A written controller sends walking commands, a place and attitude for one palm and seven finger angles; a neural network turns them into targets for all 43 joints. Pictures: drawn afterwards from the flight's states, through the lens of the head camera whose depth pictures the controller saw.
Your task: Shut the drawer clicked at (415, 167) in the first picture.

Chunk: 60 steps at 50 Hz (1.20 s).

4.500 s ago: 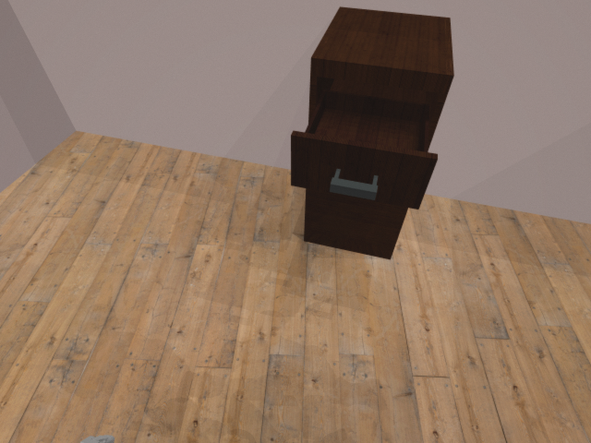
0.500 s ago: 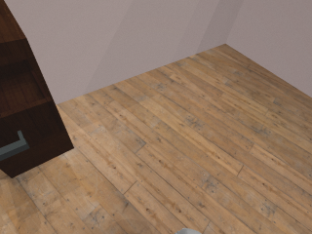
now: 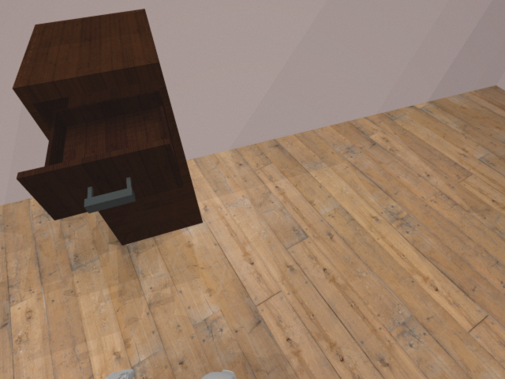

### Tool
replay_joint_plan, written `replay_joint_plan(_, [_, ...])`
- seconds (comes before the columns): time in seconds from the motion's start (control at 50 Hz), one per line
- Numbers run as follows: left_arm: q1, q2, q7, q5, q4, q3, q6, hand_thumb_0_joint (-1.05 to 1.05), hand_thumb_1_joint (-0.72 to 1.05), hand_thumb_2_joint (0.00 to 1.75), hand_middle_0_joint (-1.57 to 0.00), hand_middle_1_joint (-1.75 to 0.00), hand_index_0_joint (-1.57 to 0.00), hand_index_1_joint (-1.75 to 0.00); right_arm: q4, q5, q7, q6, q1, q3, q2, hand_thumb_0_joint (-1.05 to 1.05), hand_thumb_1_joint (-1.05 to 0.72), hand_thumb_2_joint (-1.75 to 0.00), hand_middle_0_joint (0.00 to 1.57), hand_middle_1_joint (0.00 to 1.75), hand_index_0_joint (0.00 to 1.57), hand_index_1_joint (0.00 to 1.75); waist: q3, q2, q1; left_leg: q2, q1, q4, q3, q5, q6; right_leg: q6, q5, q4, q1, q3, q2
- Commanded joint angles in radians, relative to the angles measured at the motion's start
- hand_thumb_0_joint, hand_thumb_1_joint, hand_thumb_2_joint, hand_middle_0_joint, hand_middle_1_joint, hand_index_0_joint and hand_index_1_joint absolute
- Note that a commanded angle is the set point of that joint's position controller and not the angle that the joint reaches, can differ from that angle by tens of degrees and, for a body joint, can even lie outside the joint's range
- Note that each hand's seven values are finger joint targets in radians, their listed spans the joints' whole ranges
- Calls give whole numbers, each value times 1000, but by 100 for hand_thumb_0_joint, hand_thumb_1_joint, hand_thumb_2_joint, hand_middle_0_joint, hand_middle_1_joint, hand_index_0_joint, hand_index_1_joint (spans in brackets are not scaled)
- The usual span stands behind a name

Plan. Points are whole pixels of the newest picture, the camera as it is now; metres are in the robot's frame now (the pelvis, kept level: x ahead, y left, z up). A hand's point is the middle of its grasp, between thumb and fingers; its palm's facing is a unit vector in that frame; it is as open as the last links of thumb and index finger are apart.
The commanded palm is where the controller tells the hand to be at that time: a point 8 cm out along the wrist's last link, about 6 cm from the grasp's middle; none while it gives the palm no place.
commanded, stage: turn to face it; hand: left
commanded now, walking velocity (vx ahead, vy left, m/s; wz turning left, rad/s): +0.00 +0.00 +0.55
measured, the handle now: (110, 193) +0.52 +0.38 -0.08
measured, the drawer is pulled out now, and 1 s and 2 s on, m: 0.30 0.30 0.30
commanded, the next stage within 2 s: take the last steps up to it in 0.50 s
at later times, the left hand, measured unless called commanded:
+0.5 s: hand out of the picture -0.08 +0.25 -0.18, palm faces +0.31 -0.92 -0.26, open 7.4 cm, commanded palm none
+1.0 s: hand out of the picture -0.09 +0.16 -0.15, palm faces +0.39 -0.90 -0.18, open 7.3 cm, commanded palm none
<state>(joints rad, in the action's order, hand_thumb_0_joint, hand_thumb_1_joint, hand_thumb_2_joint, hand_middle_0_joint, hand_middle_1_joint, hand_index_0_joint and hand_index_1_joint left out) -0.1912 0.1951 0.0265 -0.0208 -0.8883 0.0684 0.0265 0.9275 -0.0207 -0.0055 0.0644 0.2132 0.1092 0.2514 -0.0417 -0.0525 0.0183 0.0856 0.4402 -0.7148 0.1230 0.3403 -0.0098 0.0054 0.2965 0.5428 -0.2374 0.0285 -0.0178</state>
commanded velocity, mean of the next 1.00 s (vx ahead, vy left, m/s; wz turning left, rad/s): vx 0.13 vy -0.02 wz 0.20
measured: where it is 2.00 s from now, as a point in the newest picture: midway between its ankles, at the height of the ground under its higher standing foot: (232, 367)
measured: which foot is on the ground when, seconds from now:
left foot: up 0.00-0.34, down 0.36-0.78, up 0.80-1.00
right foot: down 0.00-0.36, up 0.38-0.76, down 0.78-1.00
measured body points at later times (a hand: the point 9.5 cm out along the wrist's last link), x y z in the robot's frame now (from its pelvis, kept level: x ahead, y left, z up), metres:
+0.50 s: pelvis -0.03 +0.03 +0.00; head -0.01 +0.07 +0.45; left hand -0.09 +0.30 -0.16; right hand +0.14 -0.17 -0.12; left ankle -0.05 +0.14 -0.73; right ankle -0.02 -0.11 -0.66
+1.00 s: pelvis -0.01 +0.02 +0.02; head -0.01 +0.00 +0.47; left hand -0.11 +0.21 -0.13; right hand +0.06 -0.21 -0.15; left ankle -0.02 +0.17 -0.66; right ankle -0.01 -0.09 -0.73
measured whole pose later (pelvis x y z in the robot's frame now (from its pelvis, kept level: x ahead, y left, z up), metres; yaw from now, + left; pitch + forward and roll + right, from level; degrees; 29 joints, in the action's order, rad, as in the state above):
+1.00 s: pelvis -0.01 +0.02 +0.02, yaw +19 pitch -2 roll +1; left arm -0.42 0.10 0.02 -0.03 -1.07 0.03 -0.04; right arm 1.07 -0.03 -0.02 0.03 0.32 0.08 0.20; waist -0.01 -0.03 0.01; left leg -0.07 0.51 -1.02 -0.04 0.24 -0.01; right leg -0.02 0.26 0.35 -0.05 0.09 -0.02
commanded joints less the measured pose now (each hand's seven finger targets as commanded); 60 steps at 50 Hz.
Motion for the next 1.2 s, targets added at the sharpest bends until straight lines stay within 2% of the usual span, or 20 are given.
replay_joint_plan(0.0, [44, 186, 15, 2, 96, 40, -28, 0, 90, 90, -20, -30, -20, -30, -89, -8, -13, -14, -40, 23, 102, 0, -90, -90, 20, 30, 20, 30, -52, 229, 11, -93, 157, -481, -44, 76, -25, -123, 8, -324, -63, -236, -343])
replay_joint_plan(0.04, [30, 160, 11, -2, 92, 27, -38, 0, 90, 90, -20, -30, -20, -30, -75, -5, -23, -13, -20, 15, 79, 0, -90, -90, 20, 30, 20, 30, -42, 216, 14, -100, 150, -514, -92, 19, -48, -111, -162, -260, -18, -102, -284])
replay_joint_plan(0.2, [-151, 224, 6, -15, 26, 39, -28, 0, 90, 90, -20, -30, -20, -30, -100, 8, -20, -21, -169, -19, 33, 0, -90, -90, 20, 30, 20, 30, 5, 273, -84, -95, 30, -147, -192, 129, -52, -139, -438, -177, 130, -43, -326])
replay_joint_plan(0.3, [-125, 224, 4, -4, 5, 47, -16, 0, 90, 90, -20, -30, -20, -30, -63, 11, -7, -44, -56, -25, 50, 0, -90, -90, 20, 30, 20, 30, 86, 261, -25, -76, -242, 262, -221, -75, -24, -54, -479, -7, 93, 38, -291])
replay_joint_plan(0.32, [-132, 193, 0, 6, 13, 41, -11, 0, 90, 90, -20, -30, -20, -30, -54, 7, -4, -54, -13, -13, 110, 0, -90, -90, 20, 30, 20, 30, 141, 129, -4, -167, -425, 348, -135, -238, 7, -1, -345, 131, -32, 83, -253])
replay_joint_plan(0.34, [-126, 124, -7, 11, 47, 26, -9, 0, 90, 90, -20, -30, -20, -30, -54, 0, 1, -60, 28, 11, 215, 0, -90, -90, 20, 30, 20, 30, 148, -193, 23, -443, -543, 352, 198, -610, 133, 76, 181, 328, -302, 135, -126])
replay_joint_plan(0.36, [-65, 123, -1, 1, 67, 13, -3, 0, 90, 90, -20, -30, -20, -30, -40, 2, 3, -48, 74, 13, 254, 0, -90, -90, 20, 30, 20, 30, 132, -177, 55, -522, -454, 347, 205, -713, 229, 64, 359, 474, -317, 62, -112])
replay_joint_plan(0.46, [-83, 124, -9, 4, -21, 20, 9, 0, 90, 90, -20, -30, -20, -30, -50, 2, 31, -62, -69, -28, 122, 0, -90, -90, 20, 30, 20, 30, 42, -119, -24, -316, -303, 380, 23, -603, 164, 66, 112, 586, -276, -11, -87])
replay_joint_plan(0.58, [-43, 102, -4, 6, -18, 8, 12, 0, 90, 90, -20, -30, -20, -30, -19, 0, 32, -56, -15, -25, 118, 0, -90, -90, 20, 30, 20, 30, 46, -80, -1, -327, -320, 403, 82, -492, 194, 65, 147, 376, -206, -1, -54])
replay_joint_plan(0.72, [-184, 59, -20, -8, -90, -8, -27, 0, 90, 90, -20, -30, -20, -30, 22, -4, 25, -58, 5, -26, 79, 0, -90, -90, 20, 30, 20, 30, -5, -15, -54, -246, -31, 396, 124, 267, 137, 20, 47, -87, 184, 45, 1])
replay_joint_plan(0.74, [-246, 99, -16, -17, -107, 1, -38, 0, 90, 90, -20, -30, -20, -30, 24, 2, 23, -63, 13, -33, 30, 0, -90, -90, 20, 30, 20, 30, -21, 113, -84, -160, 98, 219, 49, 280, 89, -6, 170, -229, 292, -83, -91])
replay_joint_plan(0.76, [-294, 175, -7, -25, -112, 20, -41, 0, 90, 90, -20, -30, -20, -30, -6, 11, 19, -68, -1, -49, -35, 0, -90, -90, 20, 30, 20, 30, -66, 360, -104, -33, 260, -54, -128, 253, 31, -102, 438, -408, 299, -423, -327])
replay_joint_plan(0.78, [-307, 197, 0, -7, -101, 23, -47, 0, 90, 90, -20, -30, -20, -30, -29, -6, 10, -64, -57, -37, 24, 0, -90, -90, 20, 30, 20, 30, -110, 299, -119, -90, 268, -211, -97, 217, 31, -166, 576, -505, 155, -555, -430])
replay_joint_plan(0.8, [-267, 178, 2, -3, -103, 23, -58, 0, 90, 90, -20, -30, -20, -30, -18, -10, 2, -61, -73, -29, 33, 0, -90, -90, 20, 30, 20, 30, -144, 270, -92, -114, 262, -301, -75, 138, 37, -174, 570, -519, 75, -546, -399])
replay_joint_plan(0.84, [-170, 103, -2, -3, -92, 5, -70, 0, 90, 90, -20, -30, -20, -30, 32, -13, -10, -60, -2, -21, 21, 0, -90, -90, 20, 30, 20, 30, -160, 170, -21, -148, 217, -371, -102, -9, 22, -137, 345, -460, 26, -310, -303])
replay_joint_plan(0.9, [-201, 59, -3, 0, -111, -6, -90, 0, 90, 90, -20, -30, -20, -30, 60, -11, -15, -65, 43, -24, -20, 0, -90, -90, 20, 30, 20, 30, -113, 158, -12, -166, 170, -363, -145, -112, -1, -121, 79, -425, 51, -135, -234])
replay_joint_plan(1.08, [-332, 63, -1, -11, -220, -2, -94, 0, 90, 90, -20, -30, -20, -30, 30, -2, -19, -99, -92, -38, -72, 0, -90, -90, 20, 30, 20, 30, -103, 214, -69, -170, 61, -5, -219, -41, 12, -164, -99, -351, 111, -116, -254])
replay_joint_plan(1.14, [-304, 59, -4, -3, -232, 4, -85, 0, 90, 90, -20, -30, -20, -30, 78, -4, -5, -120, 34, -40, -67, 0, -90, -90, 20, 30, 20, 30, -54, 171, -8, -118, -198, 191, -274, -119, 23, -127, -142, -205, 51, -60, -196])
replay_joint_plan(1.16, [-314, 36, -7, 1, -234, 0, -82, 0, 90, 90, -20, -30, -20, -30, 117, -8, 6, -127, 136, -35, -28, 0, -90, -90, 20, 30, 20, 30, -2, 84, 28, -130, -372, 254, -250, -115, 34, -103, -189, -34, -13, -26, -149])
replay_joint_plan(1.18, [-335, -12, -13, 6, -220, -7, -80, 0, 90, 90, -20, -30, -20, -30, 145, -15, 18, -133, 262, -10, 77, 0, -90, -90, 20, 30, 20, 30, 86, -125, 74, -342, -568, 320, 31, -32, 93, -56, 0, 222, -192, 38, -65])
